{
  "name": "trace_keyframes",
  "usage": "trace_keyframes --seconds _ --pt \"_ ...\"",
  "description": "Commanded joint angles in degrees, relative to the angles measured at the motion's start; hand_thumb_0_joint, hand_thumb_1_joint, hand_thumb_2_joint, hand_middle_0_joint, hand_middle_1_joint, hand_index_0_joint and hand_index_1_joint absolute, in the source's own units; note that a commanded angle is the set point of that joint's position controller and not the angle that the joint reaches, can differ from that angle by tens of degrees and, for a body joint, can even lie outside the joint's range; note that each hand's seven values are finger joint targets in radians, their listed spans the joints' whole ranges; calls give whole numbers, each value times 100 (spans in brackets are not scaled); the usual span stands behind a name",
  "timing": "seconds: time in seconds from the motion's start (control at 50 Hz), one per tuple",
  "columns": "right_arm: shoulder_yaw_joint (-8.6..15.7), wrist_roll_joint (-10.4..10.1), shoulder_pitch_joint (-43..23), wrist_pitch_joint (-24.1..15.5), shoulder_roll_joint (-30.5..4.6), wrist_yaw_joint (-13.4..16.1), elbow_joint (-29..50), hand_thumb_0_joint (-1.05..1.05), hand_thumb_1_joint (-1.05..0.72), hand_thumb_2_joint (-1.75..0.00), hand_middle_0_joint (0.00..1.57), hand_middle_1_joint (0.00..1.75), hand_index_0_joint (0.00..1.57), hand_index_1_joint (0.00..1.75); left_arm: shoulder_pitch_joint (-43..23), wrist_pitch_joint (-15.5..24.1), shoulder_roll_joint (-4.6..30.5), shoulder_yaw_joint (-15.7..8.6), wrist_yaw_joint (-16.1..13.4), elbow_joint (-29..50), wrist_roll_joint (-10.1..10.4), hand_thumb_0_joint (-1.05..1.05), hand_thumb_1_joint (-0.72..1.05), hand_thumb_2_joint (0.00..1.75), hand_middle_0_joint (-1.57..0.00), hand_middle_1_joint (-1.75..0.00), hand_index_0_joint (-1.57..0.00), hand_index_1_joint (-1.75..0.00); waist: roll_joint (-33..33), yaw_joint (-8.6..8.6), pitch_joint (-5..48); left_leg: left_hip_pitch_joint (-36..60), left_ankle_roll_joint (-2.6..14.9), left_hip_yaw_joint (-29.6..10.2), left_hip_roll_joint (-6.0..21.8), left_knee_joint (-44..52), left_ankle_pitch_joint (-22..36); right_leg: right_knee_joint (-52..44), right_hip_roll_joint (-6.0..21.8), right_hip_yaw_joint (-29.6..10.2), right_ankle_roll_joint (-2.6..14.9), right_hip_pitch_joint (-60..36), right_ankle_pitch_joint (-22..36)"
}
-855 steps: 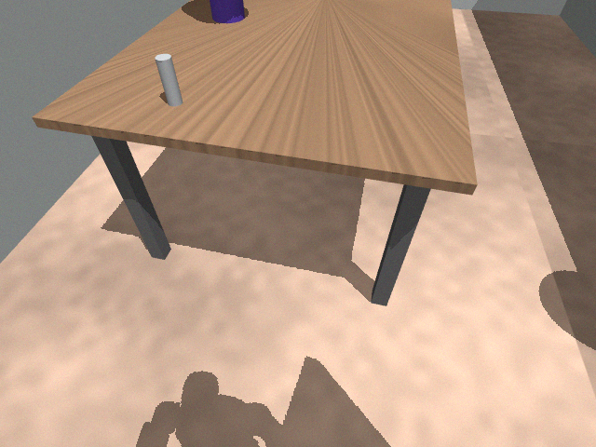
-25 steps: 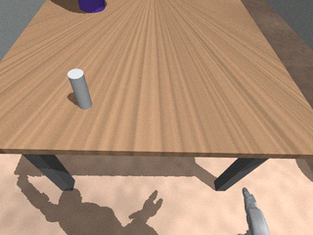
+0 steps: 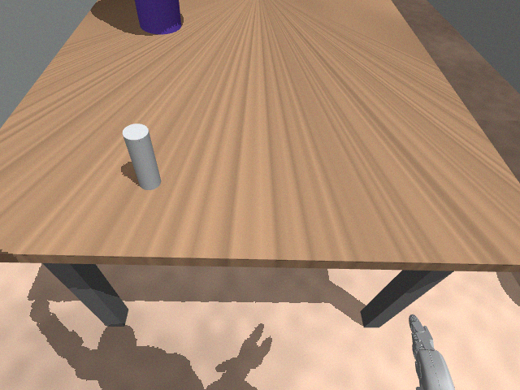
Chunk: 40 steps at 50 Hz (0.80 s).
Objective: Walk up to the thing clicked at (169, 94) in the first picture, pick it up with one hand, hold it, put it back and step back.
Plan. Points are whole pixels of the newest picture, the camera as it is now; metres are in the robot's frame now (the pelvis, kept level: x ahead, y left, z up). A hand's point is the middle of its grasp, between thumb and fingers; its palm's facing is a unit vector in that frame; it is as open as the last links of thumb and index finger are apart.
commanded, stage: go down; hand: left
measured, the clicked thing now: (143, 159) +0.51 +0.20 +0.05
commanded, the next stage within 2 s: approach in 0.02 s
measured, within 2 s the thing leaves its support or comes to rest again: neither
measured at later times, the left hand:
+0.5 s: hand (41, 200) +0.39 +0.33 +0.07, palm faces +0.12 -0.99 +0.04, open 17.5 cm
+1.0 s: hand (115, 191) +0.44 +0.24 +0.04, palm faces +0.18 -0.98 +0.02, open 17.3 cm
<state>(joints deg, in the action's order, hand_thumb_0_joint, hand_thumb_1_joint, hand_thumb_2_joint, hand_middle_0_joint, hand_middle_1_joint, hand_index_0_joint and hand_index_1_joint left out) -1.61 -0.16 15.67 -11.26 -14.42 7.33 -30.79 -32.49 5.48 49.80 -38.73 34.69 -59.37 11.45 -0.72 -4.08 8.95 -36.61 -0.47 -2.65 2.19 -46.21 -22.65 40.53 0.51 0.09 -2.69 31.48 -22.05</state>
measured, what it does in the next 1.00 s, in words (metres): stands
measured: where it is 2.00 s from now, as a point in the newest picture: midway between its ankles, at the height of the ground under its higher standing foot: outside the picture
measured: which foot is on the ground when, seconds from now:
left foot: down 0.00-1.00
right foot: down 0.00-1.00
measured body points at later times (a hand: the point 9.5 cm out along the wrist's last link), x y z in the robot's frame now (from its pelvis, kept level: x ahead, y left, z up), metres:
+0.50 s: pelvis -0.02 +0.00 -0.02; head +0.06 +0.04 +0.42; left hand +0.38 +0.38 +0.07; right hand +0.14 -0.25 -0.07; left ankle -0.01 +0.12 -0.71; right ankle -0.03 -0.16 -0.71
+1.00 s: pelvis -0.02 -0.01 -0.04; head +0.07 +0.02 +0.40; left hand +0.42 +0.29 +0.04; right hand +0.13 -0.26 -0.07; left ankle -0.01 +0.12 -0.71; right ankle -0.03 -0.16 -0.71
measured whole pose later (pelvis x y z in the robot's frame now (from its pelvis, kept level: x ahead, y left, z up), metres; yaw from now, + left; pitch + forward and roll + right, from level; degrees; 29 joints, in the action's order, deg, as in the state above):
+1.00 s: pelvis -0.02 -0.01 -0.04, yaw -2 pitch +18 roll -3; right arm 1.0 1.7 20.9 -2.6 -13.1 -0.1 -9.9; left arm -35.7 16.7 27.7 -27.0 11.5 -53.2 9.1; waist 0.5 -7.2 8.6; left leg -50.7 -1.2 -2.4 3.3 -59.5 -27.0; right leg 55.7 -0.8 -0.8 -2.2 46.9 -26.9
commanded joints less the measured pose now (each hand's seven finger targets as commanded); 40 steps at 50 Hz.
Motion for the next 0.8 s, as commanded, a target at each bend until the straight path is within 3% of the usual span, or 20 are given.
trace_keyframes --seconds 0.0,0.04,0.1,0.14,0.16,0.18,0.2,0.24,0.3,0.34,0.42,0.5,0.52,0.6,0.62,0.66,0.68,0.7,0.76,0.78 --pt "360 -24 -55 -288 -907 80 758 0 54 -5 5 5 5 5 -1975 411 2472 -428 -30 1613 178 0 -49 7 -4 -4 -4 -5 1434 178 1683 2016 53 23 -104 496 2839 -308 -163 292 318 -39 1759" --pt "421 -27 -179 -315 -947 85 898 0 53 -5 5 5 5 5 -1910 400 2179 -275 -29 1415 196 0 -48 6 -4 -3 -4 -4 1200 76 1562 1983 70 8 -83 510 2709 -334 -179 296 306 33 1664" --pt "374 -23 -25 -316 -907 94 687 0 54 -5 5 5 5 5 -1936 424 2278 -335 -17 1255 225 0 -48 14 -5 -8 -3 -11 1221 36 1487 1803 103 73 -155 478 2469 -328 -141 241 283 14 1701" --pt "357 -4 -169 -330 -903 90 880 0 57 -5 5 5 5 5 -2010 430 2239 -211 1 1259 157 0 -45 5 -5 -4 -4 -5 1307 16 1458 1831 88 69 -153 490 2330 -338 -139 251 281 112 1560" --pt "179 4 -82 -336 -741 66 821 0 56 -5 5 5 5 5 -1917 406 1971 -13 26 955 141 0 -47 5 -5 -4 -3 -5 1199 -17 1337 1716 100 70 -150 482 2220 -323 -143 258 283 140 1510" --pt "225 8 -78 -326 -758 66 680 0 56 -5 5 5 5 5 -1982 429 1965 -57 18 1015 164 0 -48 6 -4 -4 -3 -5 1192 2 1357 1688 109 52 -146 462 2256 -284 -148 265 292 226 1516" --pt "312 13 -246 -339 -855 62 803 0 56 -5 5 5 5 5 -1882 446 1771 101 34 745 152 0 -49 5 -5 -4 -3 -5 1137 -74 1280 1605 110 36 -142 435 2131 -271 -138 252 288 342 1431" --pt "229 30 -310 -362 -806 61 829 0 56 -5 5 5 5 5 -2129 544 1712 136 13 945 208 0 -52 5 -5 -4 -4 -5 1166 -99 1289 1475 134 75 -161 363 1844 -189 -135 251 285 450 1302" --pt "118 53 -323 -378 -749 6 1084 0 57 -5 5 5 5 5 -2132 666 1172 375 -38 591 265 0 -54 4 -5 -4 -4 -5 906 -218 1333 1330 130 34 -115 214 1574 -60 -167 289 277 717 1095" --pt "245 64 -137 -350 -858 -9 1097 0 57 -4 5 5 5 5 -2170 763 880 554 -102 511 289 0 -54 6 -4 -5 -4 -6 918 -313 1344 1237 120 14 -100 101 1420 49 -165 297 282 986 966" --pt "534 113 151 -274 -1174 -109 1539 0 58 -4 5 5 5 5 -2608 1000 1029 500 -475 1131 198 0 -54 5 -5 -6 -5 -6 1192 -350 2008 1547 38 -85 3 -198 1858 366 -193 344 321 1227 1080" --pt "582 114 250 -143 -1100 -253 2089 0 57 -4 5 5 5 5 -2922 1324 733 491 -967 1550 201 0 -56 6 -5 -7 -5 -7 1136 -347 2142 1282 16 -63 -2 -406 1699 567 -191 287 340 1230 1024" --pt "602 120 197 -126 -1105 -280 2350 0 56 -4 5 5 5 5 -2719 1346 494 601 -1085 1214 138 0 -55 6 -6 -7 -5 -7 1047 -366 2095 1179 4 -63 -8 -430 1674 605 -194 283 339 1226 1019" --pt "733 185 325 88 -1040 -451 2449 0 56 -4 5 5 5 5 -2735 1555 691 460 -1645 1460 -126 0 -53 2 -6 -5 -7 -4 1446 -108 2304 972 -36 -15 -29 -558 1888 779 -167 226 378 1084 1148" --pt "730 201 503 147 -1003 -488 2347 0 56 -4 5 5 5 5 -2919 1625 890 293 -1787 1925 -139 0 -54 3 -6 -5 -7 -5 1723 -29 2490 1138 -55 14 -19 -582 2016 829 -167 214 387 1065 1173" --pt "704 226 299 219 -923 -556 2720 0 55 -5 5 5 5 5 -2991 1686 421 498 -1990 2171 -124 0 -50 2 -6 -4 -7 -3 1791 13 2737 1214 -95 -10 12 -595 2172 894 -193 225 406 919 1225" --pt "738 206 245 257 -871 -554 2868 0 55 -5 5 5 5 5 -2672 1572 -121 787 -2038 1528 -138 0 -48 1 -7 -4 -7 -3 1419 -188 2588 1033 -31 42 3 -635 2024 837 -204 201 371 844 1300" --pt "622 202 340 286 -759 -561 2849 0 55 -5 5 5 5 5 -2610 1541 -473 1005 -2078 1528 -120 0 -51 1 -7 -4 -7 -3 1246 -224 2411 787 1 56 9 -653 1926 855 -210 190 352 800 1352" --pt "699 220 296 399 -851 -554 2813 0 55 -5 5 5 5 5 -2455 1464 -468 1075 -2177 1339 -240 0 -54 0 -7 -3 -8 -2 1078 -220 2442 566 48 95 13 -711 2009 878 -207 147 330 814 1553" --pt "647 217 278 433 -806 -580 2891 0 55 -5 5 5 5 5 -2693 1505 -312 1023 -2187 1724 -256 0 -53 0 -7 -2 -8 -1 1215 -157 2490 626 21 66 25 -679 2011 918 -216 166 353 841 1462"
